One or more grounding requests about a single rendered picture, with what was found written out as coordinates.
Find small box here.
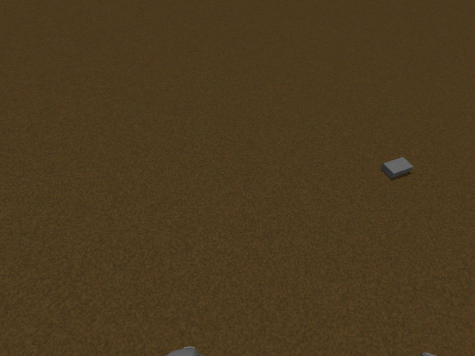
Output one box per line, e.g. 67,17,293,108
380,157,413,178

